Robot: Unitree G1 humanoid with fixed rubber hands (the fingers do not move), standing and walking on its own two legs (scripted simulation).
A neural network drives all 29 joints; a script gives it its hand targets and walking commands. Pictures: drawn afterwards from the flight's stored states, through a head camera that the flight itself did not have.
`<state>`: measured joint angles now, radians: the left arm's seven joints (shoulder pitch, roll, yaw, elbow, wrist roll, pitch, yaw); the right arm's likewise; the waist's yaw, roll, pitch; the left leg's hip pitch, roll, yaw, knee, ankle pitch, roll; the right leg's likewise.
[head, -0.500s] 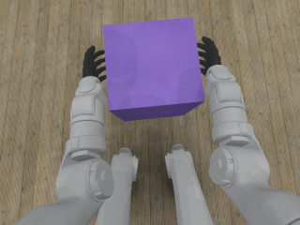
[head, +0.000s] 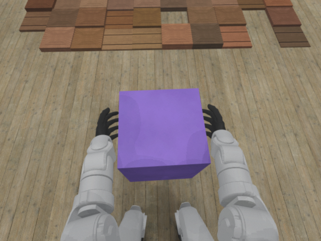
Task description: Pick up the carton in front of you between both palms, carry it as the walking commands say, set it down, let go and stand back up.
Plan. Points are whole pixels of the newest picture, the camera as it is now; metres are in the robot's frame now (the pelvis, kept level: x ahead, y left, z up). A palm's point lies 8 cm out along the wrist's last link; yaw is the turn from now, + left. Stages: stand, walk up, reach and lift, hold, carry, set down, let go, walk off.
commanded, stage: reach and lift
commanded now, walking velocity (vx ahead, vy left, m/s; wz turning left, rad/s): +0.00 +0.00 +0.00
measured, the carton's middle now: (160, 140) +0.39 +0.00 -0.10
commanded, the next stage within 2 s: hold in 1.52 s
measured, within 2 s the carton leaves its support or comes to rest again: neither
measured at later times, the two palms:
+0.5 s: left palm (79, 128) +0.34 +0.15 +0.11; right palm (236, 127) +0.33 -0.15 +0.11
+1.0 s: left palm (77, 127) +0.33 +0.15 +0.13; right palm (240, 125) +0.33 -0.15 +0.12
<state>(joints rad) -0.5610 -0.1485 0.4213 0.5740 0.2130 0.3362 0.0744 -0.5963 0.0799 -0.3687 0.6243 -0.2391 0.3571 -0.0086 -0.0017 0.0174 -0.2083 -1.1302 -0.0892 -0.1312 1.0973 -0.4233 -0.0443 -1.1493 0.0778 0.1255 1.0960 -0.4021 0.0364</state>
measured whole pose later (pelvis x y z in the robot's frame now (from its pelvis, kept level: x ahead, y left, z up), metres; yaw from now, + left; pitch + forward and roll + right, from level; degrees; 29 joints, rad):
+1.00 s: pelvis +0.03 +0.00 +0.10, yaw +0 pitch -3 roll +0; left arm -0.33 -0.17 0.31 0.38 0.31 0.61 0.00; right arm -0.32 0.17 -0.29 0.37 -0.31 0.63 0.01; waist 0.00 0.01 -0.01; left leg -0.16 -0.04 -0.14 0.44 -0.22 -0.02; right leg -0.18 0.04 0.14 0.44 -0.20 0.02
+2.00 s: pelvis +0.03 +0.00 +0.10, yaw +0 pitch -4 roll +0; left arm -0.29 -0.16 0.24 0.26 0.29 0.76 0.01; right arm -0.28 0.16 -0.23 0.24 -0.28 0.77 0.01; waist -0.01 0.00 -0.06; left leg -0.16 -0.02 -0.10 0.47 -0.32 -0.01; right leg -0.16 0.02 0.09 0.45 -0.27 0.02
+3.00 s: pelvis +0.51 +0.02 +0.08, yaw +5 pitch +4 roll -1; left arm -0.16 -0.13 0.09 -0.26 0.13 1.18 0.09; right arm -0.14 0.13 -0.12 -0.29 -0.12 1.21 -0.08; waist 0.02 0.01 -0.05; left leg -0.35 0.07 0.06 1.18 -0.39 0.02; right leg -0.40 -0.02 -0.28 0.51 -0.19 -0.10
